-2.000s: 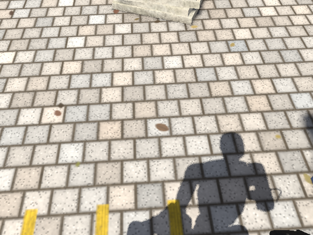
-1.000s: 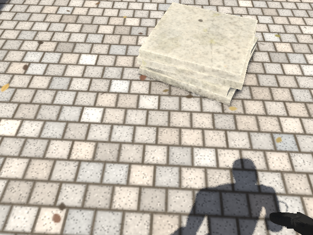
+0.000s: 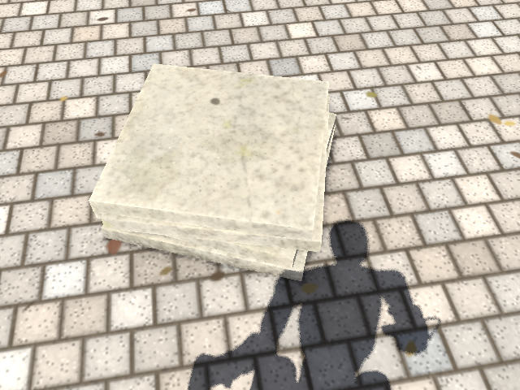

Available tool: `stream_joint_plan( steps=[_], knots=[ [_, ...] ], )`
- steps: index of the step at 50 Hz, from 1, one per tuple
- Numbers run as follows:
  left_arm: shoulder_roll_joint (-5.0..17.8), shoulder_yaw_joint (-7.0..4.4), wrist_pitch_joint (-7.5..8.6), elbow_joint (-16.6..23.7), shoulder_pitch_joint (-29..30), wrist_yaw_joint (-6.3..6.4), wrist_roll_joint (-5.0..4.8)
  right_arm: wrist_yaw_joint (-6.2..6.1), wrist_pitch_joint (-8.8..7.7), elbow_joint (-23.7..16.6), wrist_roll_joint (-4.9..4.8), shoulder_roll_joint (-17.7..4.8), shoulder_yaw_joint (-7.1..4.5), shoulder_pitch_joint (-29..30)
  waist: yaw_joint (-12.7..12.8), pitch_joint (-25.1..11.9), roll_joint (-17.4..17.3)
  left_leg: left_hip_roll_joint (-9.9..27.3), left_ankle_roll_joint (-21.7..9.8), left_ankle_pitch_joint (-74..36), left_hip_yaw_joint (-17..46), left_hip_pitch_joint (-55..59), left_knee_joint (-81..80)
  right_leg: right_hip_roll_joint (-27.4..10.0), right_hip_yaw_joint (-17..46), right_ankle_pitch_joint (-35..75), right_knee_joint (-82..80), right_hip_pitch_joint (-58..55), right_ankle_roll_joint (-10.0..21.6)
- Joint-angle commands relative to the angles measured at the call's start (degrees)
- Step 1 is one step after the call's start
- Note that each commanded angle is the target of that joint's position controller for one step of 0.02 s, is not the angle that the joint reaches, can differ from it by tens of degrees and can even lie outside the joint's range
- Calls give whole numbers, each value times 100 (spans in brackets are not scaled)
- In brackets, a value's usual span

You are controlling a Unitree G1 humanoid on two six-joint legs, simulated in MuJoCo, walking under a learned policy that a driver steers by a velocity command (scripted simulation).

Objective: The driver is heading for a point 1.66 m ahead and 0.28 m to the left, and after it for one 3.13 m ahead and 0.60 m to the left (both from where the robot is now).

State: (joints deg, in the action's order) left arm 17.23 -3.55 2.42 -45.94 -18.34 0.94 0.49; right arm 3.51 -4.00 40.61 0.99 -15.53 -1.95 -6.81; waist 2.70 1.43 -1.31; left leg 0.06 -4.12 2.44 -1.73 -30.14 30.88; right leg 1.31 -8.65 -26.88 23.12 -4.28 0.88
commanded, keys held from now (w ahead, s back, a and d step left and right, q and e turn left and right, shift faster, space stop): q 0.60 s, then no key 0.08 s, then e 0.32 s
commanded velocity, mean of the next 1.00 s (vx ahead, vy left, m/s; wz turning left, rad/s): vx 0.09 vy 0.00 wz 0.35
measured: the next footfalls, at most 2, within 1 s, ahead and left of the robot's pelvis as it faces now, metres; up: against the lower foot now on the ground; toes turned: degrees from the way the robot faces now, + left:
right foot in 0.48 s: +0.24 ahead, -0.10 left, +0.00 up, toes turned +21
left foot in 0.88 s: +0.13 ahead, +0.13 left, +0.00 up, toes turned +20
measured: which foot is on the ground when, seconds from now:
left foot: down 0.00-0.48, up 0.50-0.86, down 0.88-1.00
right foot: down 0.00-0.02, up 0.04-0.46, down 0.48-0.92, up 0.94-1.00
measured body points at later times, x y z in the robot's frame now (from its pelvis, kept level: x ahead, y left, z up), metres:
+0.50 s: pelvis +0.14 -0.02 +0.01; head +0.17 -0.02 +0.46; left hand +0.20 +0.28 -0.09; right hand +0.31 -0.27 -0.11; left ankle +0.14 +0.09 -0.72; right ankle +0.21 -0.11 -0.72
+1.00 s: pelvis +0.15 +0.00 +0.02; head +0.17 +0.01 +0.47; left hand +0.15 +0.30 -0.10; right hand +0.39 -0.20 -0.08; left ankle +0.09 +0.12 -0.72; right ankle +0.19 -0.11 -0.70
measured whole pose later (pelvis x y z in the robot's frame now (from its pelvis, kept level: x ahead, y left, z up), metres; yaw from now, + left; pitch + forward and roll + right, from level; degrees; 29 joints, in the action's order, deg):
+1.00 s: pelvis +0.15 +0.00 +0.02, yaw +20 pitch +0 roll +1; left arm 17.5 -2.6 0.6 -46.9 -10.9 -0.2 -1.3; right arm -2.9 3.3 41.7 0.7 -14.9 -3.5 -8.0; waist 2.5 3.2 1.5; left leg 0.5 0.5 15.2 0.2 -11.5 26.5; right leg 0.1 0.4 -24.9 40.7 19.0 -0.2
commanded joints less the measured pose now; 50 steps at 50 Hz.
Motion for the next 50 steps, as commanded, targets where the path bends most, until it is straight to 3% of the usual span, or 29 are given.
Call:
stream_joint_plan(
  steps=[1, 2, 3, 5, 6, 8, 10, 17, 21, 23, 24, 25, 26, 27, 28, 30, 32, 34, 38, 40, 42, 43, 44, 45, 46, 47, 49, 50],
  knots=[
    [193, 22, 194, 555, -796, -18, -9, -158, 20, 69, 540, -1717, -530, -2089, -572, -2039, -1092, 1669, -1497, -3837, 2346, 4739, 421, -143, -124, 1590, 5240, 3010, -169],
    [479, -12, 146, 511, -448, -5, 65, -183, 71, 8, 72, -1687, -580, -2296, -943, -3037, -723, 2265, -2073, -5809, 3862, 5450, 5, 512, 806, -922, 6372, 3858, -222],
    [503, 1, 108, 578, 9, -6, 47, -263, 126, 9, -82, -1581, -580, -1968, -862, -2496, -175, 1991, -1848, -5525, 2867, 4926, -60, 21, 1305, -253, 6393, 4134, -174],
    [465, 76, 82, 646, 428, -32, 120, -307, 254, -24, -135, -884, -370, -1194, -509, -990, 141, 1387, -1264, -3909, 2110, 3236, -638, -419, 1240, 252, 5333, 4085, -160],
    [511, 66, -49, 656, 343, -42, 220, -322, 307, -32, -176, -747, -318, -991, -296, -661, 32, 1136, -1132, -3502, 1911, 2517, -897, -478, 1205, 327, 4951, 3733, -225],
    [468, 82, -268, 542, -23, -49, 220, -285, 317, -56, -79, -859, -328, -799, -70, -628, -102, 885, -1085, -3362, 1636, 1730, -1076, -403, 1052, 350, 4492, 3093, -337],
    [394, 112, -320, 537, -61, -33, 174, -256, 309, -26, -16, -1060, -396, -762, -20, -698, -196, 760, -1084, -3226, 1547, 1498, -1123, -355, 987, 481, 4002, 2978, -396],
    [416, 112, -369, 723, 756, 23, 97, -262, 568, 13, 20, -1117, -476, -890, -411, -516, -510, 603, -860, -139, 2285, 1478, -1265, -235, 1136, 937, 2635, 3022, -382],
    [432, 112, -266, 760, 748, 75, 14, -266, 660, 16, 56, -1137, -511, -850, -428, -353, -623, 623, -749, -548, 2841, 1667, -877, 34, 1206, 517, 1685, 2610, -242],
    [430, 110, -156, 636, 300, 139, 11, -307, 672, 4, -25, -1116, -497, -612, -107, -304, -572, 452, -442, -705, 3014, 1508, -564, 71, 1263, 1005, 393, 1829, -122],
    [607, 70, -91, 583, 119, 199, 69, -337, 658, -36, -94, -961, -449, -532, -23, -289, -264, 184, -142, -104, 2827, 1228, -190, -359, 1608, 1304, -467, 1348, -28],
    [1164, -110, -34, 765, 676, 211, -48, -494, 624, -202, -497, -352, -304, -632, -366, -601, 1161, -477, 141, 2241, 1972, 656, 956, -1776, 2824, 2467, -683, 775, 378],
    [1219, -147, -40, 800, 729, 150, 159, -585, 568, -312, -396, -792, -409, -613, -325, -446, 1641, -952, 379, 3439, 1279, -132, 1932, -2432, 3921, 3341, -784, 1037, 1114],
    [983, -98, -22, 866, 812, 130, 141, -612, 560, -219, -227, -1216, -540, -852, -387, -470, 1183, -552, 589, 3244, 1307, -166, 2794, -2555, 3751, 3482, -656, 1080, 1307],
    [719, -44, -17, 910, 1005, 123, 74, -622, 617, -106, -217, -1290, -604, -934, -426, -370, 888, -432, 745, 2880, 1261, -201, 3130, -2170, 3105, 3368, -526, 1091, 1118],
    [584, -8, -59, 909, 1196, 146, -29, -667, 774, -18, -202, -1040, -577, -981, -426, -158, 829, -356, 970, 2339, 1131, -457, 3565, -1669, 2279, 3107, -483, 1029, 838],
    [545, 7, -98, 836, 1043, 154, 19, -649, 798, -134, -247, -784, -501, -805, -317, -174, 885, -376, 1096, 2104, 901, -345, 3539, -1406, 1757, 3718, -491, 1045, 919],
    [585, -20, -141, 749, 869, 138, 31, -652, 774, -277, -258, -639, -444, -575, -187, -289, 955, -333, 1175, 2039, 809, -319, 3177, -1419, 1603, 4063, -479, 744, 1084],
    [479, 60, -101, 618, 1187, 9, -16, -634, 743, -310, -75, -277, -251, -428, -280, -503, 969, 75, 1120, 2065, 643, 963, 1414, -1359, 1477, 4121, -432, 1043, 1162],
    [713, -1, -98, 458, 1026, -76, -79, -622, 711, -287, -74, -384, -254, -251, -123, -367, 1110, -20, 1087, 1869, 362, 1360, 581, -1307, 1650, 3978, -405, 1175, 1174],
    [972, -80, -122, 357, 992, -103, -183, -620, 683, -191, -119, -554, -309, -362, -194, -272, 1083, -158, 947, 1281, 232, 1660, -366, -1307, 1897, 3933, -255, 1183, 1146],
    [1010, -95, -133, 311, 982, -103, -252, -619, 668, -133, -122, -613, -325, -468, -283, -231, 1044, -181, 795, 755, 209, 1955, -1045, -1284, 1995, 3904, -182, 1273, 1049],
    [1000, -96, -108, 258, 843, -92, -279, -643, 657, -140, -116, -815, -370, -474, -259, -320, 927, -11, 599, 271, 410, 2427, -1219, -1250, 2097, 3729, -135, 1540, 849],
    [851, -43, -49, 292, 879, -101, -184, -704, 658, -162, -89, -1077, -430, -625, -289, -607, 573, 495, 359, -706, 756, 3095, -942, -1126, 2023, 3285, 96, 1983, 600],
    [567, 10, 20, 377, 772, -146, -129, -735, 714, -111, -63, -1469, -548, -564, -61, -792, -523, 1014, -117, -1389, 1056, 3447, -586, -527, 1394, 2159, 456, 2585, 286],
    [487, 46, 20, 380, 1010, -134, -118, -684, 734, -97, -82, -1216, -530, -544, -291, -789, -918, 1312, -505, -920, 1344, 3114, -874, -151, 907, 1048, 933, 2668, 5],
    [688, -82, -103, 393, 1207, -92, -190, -680, 665, -213, 39, -960, -463, -288, -450, -462, -1134, 1858, -914, -990, 1798, 2791, -1249, -77, 846, -483, 2598, 3220, -151],
    [779, -164, -204, 370, 1084, -72, -217, -684, 588, -226, 31, -903, -429, -224, -412, -336, -1056, 2045, -1080, -1416, 1808, 2660, -1306, -137, 1035, -928, 3511, 3463, -242]
  ],
)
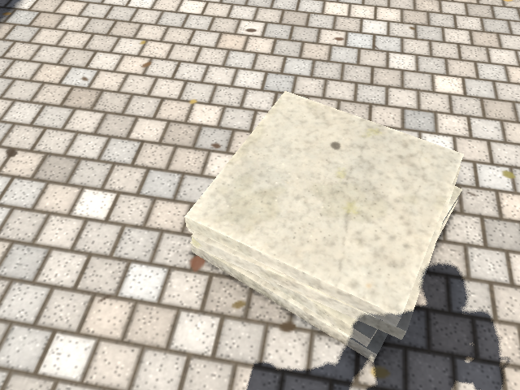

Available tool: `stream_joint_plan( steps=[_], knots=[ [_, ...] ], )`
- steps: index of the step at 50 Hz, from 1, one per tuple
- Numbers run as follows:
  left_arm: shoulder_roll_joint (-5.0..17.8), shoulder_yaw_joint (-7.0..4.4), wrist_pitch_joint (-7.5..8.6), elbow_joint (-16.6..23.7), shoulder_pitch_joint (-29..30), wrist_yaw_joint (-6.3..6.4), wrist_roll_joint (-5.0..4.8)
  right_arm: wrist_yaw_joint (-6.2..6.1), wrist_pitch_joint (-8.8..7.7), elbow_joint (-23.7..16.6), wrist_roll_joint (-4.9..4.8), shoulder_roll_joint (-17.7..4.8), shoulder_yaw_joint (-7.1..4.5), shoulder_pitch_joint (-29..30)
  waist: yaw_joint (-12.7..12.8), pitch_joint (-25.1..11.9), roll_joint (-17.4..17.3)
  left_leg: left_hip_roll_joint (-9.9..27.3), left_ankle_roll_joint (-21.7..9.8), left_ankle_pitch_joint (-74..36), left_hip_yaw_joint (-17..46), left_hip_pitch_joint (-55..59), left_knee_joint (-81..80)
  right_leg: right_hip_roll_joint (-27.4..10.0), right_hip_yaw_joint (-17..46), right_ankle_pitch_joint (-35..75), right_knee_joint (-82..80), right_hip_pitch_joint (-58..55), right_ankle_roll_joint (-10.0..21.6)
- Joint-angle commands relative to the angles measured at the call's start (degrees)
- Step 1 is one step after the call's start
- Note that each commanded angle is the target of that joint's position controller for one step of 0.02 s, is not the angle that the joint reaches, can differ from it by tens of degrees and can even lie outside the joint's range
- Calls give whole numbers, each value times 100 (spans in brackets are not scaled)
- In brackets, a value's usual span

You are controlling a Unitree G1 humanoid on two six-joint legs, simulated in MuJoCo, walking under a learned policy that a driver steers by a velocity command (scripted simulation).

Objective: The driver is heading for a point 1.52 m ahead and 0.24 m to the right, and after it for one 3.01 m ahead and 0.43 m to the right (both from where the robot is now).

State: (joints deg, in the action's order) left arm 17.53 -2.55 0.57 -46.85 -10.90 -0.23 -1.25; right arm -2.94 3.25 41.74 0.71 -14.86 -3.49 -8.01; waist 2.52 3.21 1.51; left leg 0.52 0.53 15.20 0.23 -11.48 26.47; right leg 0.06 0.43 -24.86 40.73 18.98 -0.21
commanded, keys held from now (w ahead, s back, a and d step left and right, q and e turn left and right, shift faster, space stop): e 0.42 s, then w+e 0.14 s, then w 0.02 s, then w+q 0.42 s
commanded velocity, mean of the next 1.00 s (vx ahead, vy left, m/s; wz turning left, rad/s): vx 0.18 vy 0.00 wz -0.25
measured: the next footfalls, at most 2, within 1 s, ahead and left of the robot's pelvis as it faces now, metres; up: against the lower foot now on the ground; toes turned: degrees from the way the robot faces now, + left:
right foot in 0.24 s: +0.02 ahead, -0.14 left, +0.00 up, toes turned -10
left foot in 0.74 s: +0.11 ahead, +0.03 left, +0.00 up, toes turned -22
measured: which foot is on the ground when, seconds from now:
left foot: down 0.00-0.24, up 0.26-0.72, down 0.74-1.00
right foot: up 0.00-0.22, down 0.24-0.74, up 0.76-1.00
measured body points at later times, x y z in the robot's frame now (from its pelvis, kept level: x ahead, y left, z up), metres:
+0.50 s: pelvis -0.02 -0.05 +0.01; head +0.01 -0.09 +0.45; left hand +0.18 +0.20 -0.08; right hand +0.05 -0.37 -0.11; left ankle +0.03 +0.11 -0.67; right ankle -0.02 -0.13 -0.74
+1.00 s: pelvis +0.13 -0.06 +0.01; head +0.16 -0.04 +0.46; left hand +0.36 +0.14 -0.11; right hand +0.00 -0.30 -0.11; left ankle +0.08 +0.04 -0.74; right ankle +0.15 -0.22 -0.69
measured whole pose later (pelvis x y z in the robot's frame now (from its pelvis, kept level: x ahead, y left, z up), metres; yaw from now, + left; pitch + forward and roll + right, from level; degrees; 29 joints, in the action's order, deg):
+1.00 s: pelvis +0.13 -0.06 +0.01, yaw -14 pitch +1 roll -1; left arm 16.9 -2.0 1.5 -44.9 -6.8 -2.3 2.7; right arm 0.4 -3.5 56.3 0.3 -12.8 -2.2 -26.6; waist -3.7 1.1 2.8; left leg -4.1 -4.3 13.2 7.4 -0.8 13.2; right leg -1.8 1.2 -11.9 47.3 29.9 -1.8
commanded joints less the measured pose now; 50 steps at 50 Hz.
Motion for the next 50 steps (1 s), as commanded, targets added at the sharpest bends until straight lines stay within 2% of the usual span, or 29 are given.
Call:
stream_joint_plan(
  steps=[1, 3, 6, 8, 10, 11, 12, 13, 14, 15, 17, 18, 21, 22, 23, 25, 27, 29, 33, 35, 36, 37, 38, 39, 40, 41, 44, 47, 50],
  knots=[
    [697, -289, -115, 425, 135, 66, -44, -37, -219, -328, -9, -948, -259, 80, -207, -423, -1137, 1958, -1481, -2754, 1373, 695, -840, -167, 320, -1030, 2005, 1219, -181],
    [519, -251, -211, 425, 49, 78, -6, -21, -300, -271, -114, -936, -274, 311, -113, -340, -1002, 1706, -1252, -2655, 894, 641, -813, -257, 208, -547, 1730, 1178, -289],
    [426, -196, -223, 581, 201, -40, -3, -15, -258, -188, -111, -1049, -315, 396, -214, -508, -1103, 1565, -1162, -2752, 406, 599, -696, -326, -76, -84, 867, 627, -358],
    [537, -227, -221, 672, 227, -117, -23, -2, -222, -108, -130, -1191, -358, 299, -285, -644, -1136, 1658, -1129, -2841, 332, 699, -535, -277, -237, 152, 318, 325, -290],
    [600, -281, -242, 638, -39, -174, -17, 16, -196, -59, -211, -1270, -374, 378, -122, -685, -1052, 1652, -951, -2541, 174, 552, -215, -137, -480, 785, -511, -172, -106],
    [640, -325, -249, 561, -259, -168, 12, 25, -198, -5, -261, -1203, -358, 350, -29, -700, -924, 1515, -728, -2080, -1, 330, 117, 16, -544, 1258, -1054, -596, 53],
    [835, -408, -236, 541, -385, -108, 68, 59, -203, 152, -205, -995, -320, 3, -65, -632, -228, 1170, -297, -1145, -451, -180, 949, -84, -85, 2224, -1607, -1119, 275],
    [1675, -604, -211, 674, -507, 16, 47, 87, -201, -75, 137, -593, -186, -17, -203, -588, 1786, 334, 402, 1626, -919, -1847, 2722, -1638, 2151, 4625, -1891, -1940, 1064],
    [1630, -530, -76, 786, -642, -67, 313, 32, -227, -318, 78, -698, -199, 736, 240, -900, 1444, -157, 386, 2604, 82, -2306, 3784, -2234, 3153, 4553, -2211, -1596, 2039],
    [1464, -484, 50, 819, -447, -103, 355, 18, -226, -305, -37, -880, -248, 782, 150, -779, 798, -9, 287, 2300, 390, -2448, 4203, -2042, 2761, 4056, -2267, -1526, 1982],
    [1152, -422, 92, 858, 84, -15, 92, -40, -233, -120, -80, -968, -314, 535, -138, -550, 366, 202, 209, 1369, 489, -2509, 3974, -1500, 2119, 2993, -2230, -1419, 1394],
    [1063, -380, 62, 901, 252, 45, 34, -63, -235, -74, -52, -1001, -336, 455, -215, -534, 399, 206, 249, 1035, 497, -2343, 3844, -1351, 1958, 2902, -2261, -1250, 1275],
    [964, -335, 7, 971, 213, 141, 73, -19, -290, -23, -81, -846, -319, 276, -241, -698, 487, 28, 359, 524, 451, -2062, 3464, -1124, 1807, 2775, -2311, -1235, 1254],
    [957, -343, -1, 948, 99, 165, 43, -1, -315, -31, -83, -815, -306, 275, -200, -777, 465, 18, 376, 392, 443, -2061, 3078, -1060, 1861, 2001, -2413, -1327, 1261],
    [950, -339, -156, 628, -432, 27, 218, 217, -152, 103, 260, -666, -176, 31, -108, -667, 528, 5, 282, 445, 160, -1947, 2876, -807, 1810, 1324, -2512, -1323, 1205],
    [985, -373, -267, 629, -525, -112, 244, 390, -84, 24, 216, -707, -169, 192, 0, -404, 719, -54, 246, 540, 63, -2033, 2475, -821, 2214, -105, -2822, -1203, 1292],
    [1053, -400, -282, 627, -542, -175, 261, 446, -136, -33, 166, -786, -164, 355, 53, -257, 744, -62, 238, 552, 94, -1999, 2086, -917, 2532, -615, -2928, -1121, 1367],
    [1091, -414, -244, 581, -567, -167, 283, 436, -249, -32, 166, -784, -138, 379, 65, -227, 679, -64, 191, 578, 116, -1840, 1738, -954, 2671, -718, -2878, -1087, 1399],
    [873, -322, -103, 419, -513, -134, 308, 410, -410, 140, 95, -656, -42, 28, -37, -200, 716, -92, -111, 576, -150, -812, 947, -914, 2476, -769, -2823, -588, 1302],
    [849, -296, -77, 401, -279, -105, 268, 355, -471, 363, 72, -558, -2, -503, -384, -110, 438, -178, -350, 81, -343, 376, 52, -748, 2212, -1008, -2549, 161, 1150],
    [688, -241, -52, 404, -213, -71, 290, 312, -526, 511, 86, -588, 0, -875, -572, -103, 121, -185, -428, 302, -102, 1025, -311, -533, 1995, -1086, -2102, 610, 1009],
    [335, -130, -4, 499, -60, -51, 316, 271, -601, 621, 131, -869, -27, -1400, -769, -112, -805, 732, -610, 1527, 1397, 1418, -1207, -82, 1274, -822, -781, 1084, 762],
    [254, -85, 68, 708, 179, -54, 284, 291, -623, 684, 111, -1475, -147, -1666, -789, 116, -1530, 1848, -1112, 3062, 3765, 1512, -2277, 603, 250, -527, 388, 2068, 519],
    [640, -174, 99, 698, 108, -42, 422, 349, -584, 761, 93, -1475, -188, -1500, -536, 499, -1051, 2032, -1454, 3258, 4275, 1002, -2299, 308, 386, -395, 929, 2206, 490],
    [716, -191, 135, 570, -4, -88, 426, 394, -600, 684, 8, -1187, -128, -1191, -340, 632, -741, 1769, -1436, 2905, 3812, 874, -2182, 62, 430, 101, 1168, 2129, 419],
    [681, -175, 181, 487, -17, -137, 405, 422, -636, 676, -19, -1012, -87, -1077, -293, 564, -710, 1444, -1301, 2209, 3257, 869, -2165, -41, 397, 458, 1177, 1988, 313],
    [455, -101, 202, 448, 222, -218, 462, 363, -744, 951, -46, -777, -43, -1442, -390, 170, -781, 840, -1132, 11, 2182, 1272, -1958, -115, 128, 1181, 1163, 1813, 46],
    [287, -25, 181, 570, 655, -215, 407, 316, -763, 1210, -72, -765, -73, -1867, -513, 51, -753, 759, -1203, -1199, 1931, 1465, -1726, -102, -55, 1307, 892, 1977, -168],
    [208, 37, 190, 786, 1309, -197, 351, 273, -730, 1344, -30, -772, -99, -2126, -715, 136, -809, 711, -1232, -1877, 1874, 1406, -1531, -59, -163, 1395, 337, 1995, -282]
  ],
)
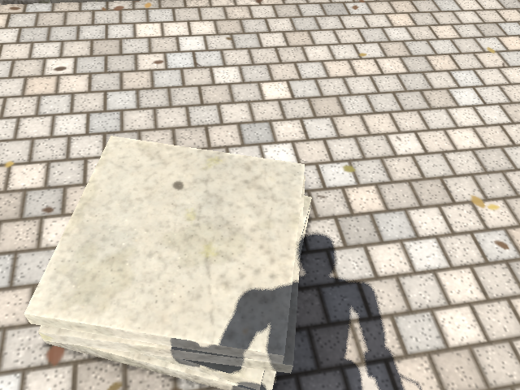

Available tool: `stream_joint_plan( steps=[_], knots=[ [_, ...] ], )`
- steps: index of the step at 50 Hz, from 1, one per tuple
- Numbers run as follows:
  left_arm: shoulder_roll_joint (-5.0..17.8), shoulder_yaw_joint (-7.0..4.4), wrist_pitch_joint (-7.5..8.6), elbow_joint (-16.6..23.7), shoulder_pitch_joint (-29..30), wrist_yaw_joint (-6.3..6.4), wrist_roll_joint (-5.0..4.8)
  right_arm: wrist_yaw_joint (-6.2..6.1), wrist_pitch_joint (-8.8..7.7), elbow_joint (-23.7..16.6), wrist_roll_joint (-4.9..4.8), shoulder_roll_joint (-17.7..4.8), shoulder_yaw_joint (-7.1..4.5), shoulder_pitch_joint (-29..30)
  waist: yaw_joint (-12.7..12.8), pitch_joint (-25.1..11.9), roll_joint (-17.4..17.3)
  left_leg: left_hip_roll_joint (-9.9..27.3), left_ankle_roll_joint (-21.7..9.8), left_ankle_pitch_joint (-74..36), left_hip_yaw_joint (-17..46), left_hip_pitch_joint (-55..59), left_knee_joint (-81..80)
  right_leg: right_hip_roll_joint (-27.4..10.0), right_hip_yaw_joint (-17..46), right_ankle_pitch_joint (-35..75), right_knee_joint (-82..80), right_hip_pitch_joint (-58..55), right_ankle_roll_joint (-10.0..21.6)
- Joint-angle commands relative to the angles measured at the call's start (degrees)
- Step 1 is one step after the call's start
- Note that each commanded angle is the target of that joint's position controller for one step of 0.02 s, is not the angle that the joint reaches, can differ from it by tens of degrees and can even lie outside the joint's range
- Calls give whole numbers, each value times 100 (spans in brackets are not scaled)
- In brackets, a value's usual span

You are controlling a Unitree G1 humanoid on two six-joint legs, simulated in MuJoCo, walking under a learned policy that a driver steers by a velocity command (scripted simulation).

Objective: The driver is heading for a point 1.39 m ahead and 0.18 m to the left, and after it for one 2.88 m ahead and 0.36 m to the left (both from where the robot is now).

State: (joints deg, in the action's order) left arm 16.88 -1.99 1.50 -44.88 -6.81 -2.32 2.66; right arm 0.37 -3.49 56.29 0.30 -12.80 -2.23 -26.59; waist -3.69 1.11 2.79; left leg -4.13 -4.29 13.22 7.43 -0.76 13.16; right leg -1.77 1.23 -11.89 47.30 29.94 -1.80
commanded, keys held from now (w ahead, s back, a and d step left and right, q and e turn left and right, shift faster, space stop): w+q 0.58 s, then w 0.06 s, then w+e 0.36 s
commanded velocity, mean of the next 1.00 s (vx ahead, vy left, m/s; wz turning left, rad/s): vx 0.49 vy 0.00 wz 0.31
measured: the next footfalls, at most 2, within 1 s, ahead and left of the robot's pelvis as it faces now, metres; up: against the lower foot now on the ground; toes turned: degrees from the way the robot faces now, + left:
right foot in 0.18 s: +0.25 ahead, -0.11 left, +0.00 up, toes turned +7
left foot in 0.66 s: +0.36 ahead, +0.11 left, +0.00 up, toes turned +26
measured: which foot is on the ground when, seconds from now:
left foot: down 0.00-0.18, up 0.20-0.64, down 0.66-1.00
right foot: up 0.00-0.16, down 0.18-0.66, up 0.68-1.00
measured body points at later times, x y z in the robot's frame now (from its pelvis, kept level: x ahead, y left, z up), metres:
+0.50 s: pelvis +0.23 -0.03 +0.00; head +0.26 -0.03 +0.44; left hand +0.18 +0.24 -0.13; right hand +0.45 -0.24 -0.13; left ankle +0.26 +0.11 -0.68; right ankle +0.21 -0.12 -0.75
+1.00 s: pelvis +0.40 +0.06 -0.01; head +0.41 +0.07 +0.44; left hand +0.52 +0.29 -0.11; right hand +0.40 -0.20 -0.15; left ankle +0.33 +0.09 -0.75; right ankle +0.51 -0.05 -0.39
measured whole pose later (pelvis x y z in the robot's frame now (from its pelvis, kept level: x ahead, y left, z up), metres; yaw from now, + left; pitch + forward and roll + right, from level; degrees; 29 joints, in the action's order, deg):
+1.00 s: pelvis +0.40 +0.06 -0.01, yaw +17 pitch +2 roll -2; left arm 5.0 2.0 -2.2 -37.9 -5.7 1.7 0.9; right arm 0.6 -4.3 62.6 1.7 -11.6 0.8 -28.7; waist 1.5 -0.6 -0.1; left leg -0.1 -4.1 18.4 -9.1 -6.3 22.7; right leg 3.0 1.1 -22.6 129.0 75.5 6.6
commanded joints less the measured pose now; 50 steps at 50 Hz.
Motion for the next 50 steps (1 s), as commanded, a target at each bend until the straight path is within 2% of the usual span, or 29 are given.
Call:
stream_joint_plan(
  steps=[1, 3, 5, 7, 8, 9, 10, 11, 12, 13, 14, 16, 19, 25, 27, 29, 31, 32, 33, 34, 35, 36, 37, 38, 40, 44, 46, 48, 50],
  knots=[
    [243, 7, 108, 660, 1097, 17, -59, -71, -43, -78, 23, -980, -228, -341, -151, 354, -952, 1148, -756, -2026, 1136, 306, -83, 174, -279, 117, -526, 815, -128],
    [212, 51, 146, 782, 1358, 36, -100, -90, -23, -66, 55, -1033, -250, -366, -190, 333, -976, 1125, -737, -2726, 1127, 196, 173, 288, -337, 152, -948, 505, -86],
    [283, 52, 188, 791, 1197, 97, -156, -99, -9, -122, 72, -1089, -277, -165, -19, 223, -1031, 1155, -584, -3405, 1194, -48, 448, 388, -304, 266, -1369, -188, 38],
    [551, -44, 233, 485, 249, 207, -184, -99, -28, -254, 24, -1201, -308, 266, 471, -152, -982, 1035, -303, -4251, 1226, -397, 1144, 532, -217, 410, -1881, -1618, 263],
    [741, -124, 289, 268, -503, 292, -144, -62, -59, -313, -42, -1203, -307, 459, 864, -548, -755, 757, -151, -4145, 998, -708, 2039, 348, -114, 689, -2238, -2672, 409],
    [1148, -238, 329, 184, -1297, 400, -15, -26, -106, -496, -118, -941, -240, 513, 1147, -1220, -217, 412, -32, -2674, 760, -1458, 3296, -730, 890, -237, -2440, -3917, 608],
    [1604, -323, 257, 192, -1420, 418, 105, -69, -76, -719, -234, -309, -100, 73, 870, -1683, 1280, -374, 79, 1427, 48, -2872, 4626, -2257, 3019, -460, -3014, -4764, 1019],
    [1251, -307, 156, 178, -1115, 369, 14, -127, 52, -576, -33, -836, -183, -81, 597, -1387, 824, 81, -4, 1536, -38, -3116, 5301, -2280, 3560, -1306, -3151, -4041, 1145],
    [719, -181, 147, 280, -699, 331, -48, -77, 105, -487, 70, -908, -224, 113, 453, -655, 278, 341, -29, 1072, -54, -3139, 5408, -1988, 2906, -1700, -3327, -3288, 1072],
    [426, -99, 169, 310, -407, 309, -64, -10, 117, -490, 88, -783, -204, 343, 379, -206, 122, 510, 29, 717, -151, -3072, 5311, -1657, 2133, -1064, -3518, -2716, 1017],
    [316, -60, 217, 278, -385, 311, -47, 32, 144, -493, 116, -706, -197, 453, 329, -68, 232, 621, 93, 552, -223, -2982, 5218, -1459, 1563, -370, -3619, -2462, 963],
    [336, -66, 333, 118, -586, 304, -57, 110, 222, -534, 194, -623, -171, 590, 267, -42, 303, 668, 177, 375, -360, -2897, 5296, -1279, 825, 900, -3626, -2259, 970],
    [349, -87, 454, 8, -804, 271, -111, 204, 285, -719, 187, -557, -138, 1102, 267, -100, 232, 710, 233, 47, -475, -3320, 5267, -1298, 228, 2021, -3618, -2451, 1035],
    [413, -108, 381, -112, -1055, 292, -92, 365, 337, -1152, 171, -390, 15, 2293, 421, 24, 179, 704, 367, -578, -869, -3449, 4027, -1276, -709, 2976, -3391, -2539, 1008],
    [500, -122, 370, -119, -1066, 280, -94, 374, 352, -1275, 150, -354, 70, 2569, 444, 46, 237, 632, 247, -633, -1070, -2975, 3353, -1283, -983, 3292, -3211, -2415, 894],
    [590, -136, 334, -122, -1155, 268, -77, 274, 427, -1337, 162, -430, 76, 2615, 462, -127, 351, 352, 82, -131, -1422, -2421, 3137, -1301, -1213, 4446, -2659, -2490, 828],
    [699, -142, 298, -145, -1217, 267, -150, 182, 383, -1167, 216, -502, 33, 1950, 232, -564, 364, -11, -128, -70, -1481, -1540, 2777, -1269, -1290, 5652, -1520, -2569, 856],
    [766, -153, 239, -83, -998, 231, -220, 176, 306, -983, 215, -505, 1, 1317, -112, -787, 251, -121, -246, -513, -1469, -830, 2067, -1211, -1315, 5315, -663, -2366, 816],
    [676, -117, 227, -56, -956, 192, -299, 147, 234, -785, 259, -652, -75, 782, -391, -934, 29, -76, -297, -1066, -1279, 166, 1242, -1020, -1312, 3885, 370, -1673, 667],
    [5, 50, 210, -18, -1183, 164, -232, 93, 182, -702, 307, -1186, -165, 742, -140, -796, -1145, 1377, -484, -2928, 519, 1065, 1024, -375, -1320, -1187, 2220, -61, 398],
    [-161, 101, 106, -14, -2000, 233, -349, 49, 251, -738, 286, -1836, -319, 295, 51, -1763, -1359, 2892, -1504, -4596, 2234, 1794, 1120, 20, -499, -1829, 4066, 657, 317],
    [195, 32, 54, -2, -1502, 275, -252, 6, 338, -782, 123, -1733, -390, 357, -265, -1622, -628, 2774, -1783, -2015, 2040, 1260, 592, 39, -131, -1388, 4828, 1196, 296],
    [172, 23, 85, 139, -1009, 256, -168, -10, 328, -762, 111, -1401, -280, 745, -89, -558, -587, 2399, -1550, -370, 1572, 414, 256, -35, -110, -1248, 5240, 1812, 337],
    [135, -5, 100, 154, -846, 233, -122, -2, 278, -705, 154, -1069, -176, 889, 48, -171, -487, 2116, -1213, 432, 1248, -87, 141, -42, -43, -1180, 5583, 2082, 427],
    [-194, 12, -89, 118, -936, 242, -161, 19, 144, -498, 192, -615, -21, 720, 268, 49, -730, 1974, -931, 675, 756, -775, -50, 98, -50, -1176, 6957, 2395, 506],
    [-1030, 278, -204, 823, 213, 437, -207, 79, -107, 104, 190, -462, 77, 74, 367, 431, -525, 2250, -645, 1510, 526, -717, -181, 466, 338, -1574, 9294, 4822, 896],
    [-1170, 370, -198, 1045, 511, 475, -218, 66, -180, 242, 151, -443, 156, -19, 519, 598, -347, 2318, -404, 1577, 212, -768, -231, 494, 465, -1436, 9465, 5543, 940],
    [-1251, 488, -235, 1344, 853, 414, -190, 67, -212, 261, 154, -326, 267, 161, 732, 737, -128, 1862, -27, 1379, -494, -1666, -418, 428, 42, -949, 8174, 5117, 856],
    [-1336, 584, -354, 1735, 1420, 350, -143, -116, -252, 339, 64, -376, 327, -21, 651, 711, -445, 1830, -202, 490, -714, -1918, -1001, 299, -359, -1023, 7350, 4655, 794]
  ],
)
Velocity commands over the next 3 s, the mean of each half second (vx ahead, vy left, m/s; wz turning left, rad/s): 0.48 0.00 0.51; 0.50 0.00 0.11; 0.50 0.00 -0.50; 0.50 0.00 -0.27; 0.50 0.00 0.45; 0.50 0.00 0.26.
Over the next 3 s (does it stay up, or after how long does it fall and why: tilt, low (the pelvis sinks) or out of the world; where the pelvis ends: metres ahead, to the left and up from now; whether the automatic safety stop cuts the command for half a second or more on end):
stays up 1.46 0.17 -0.02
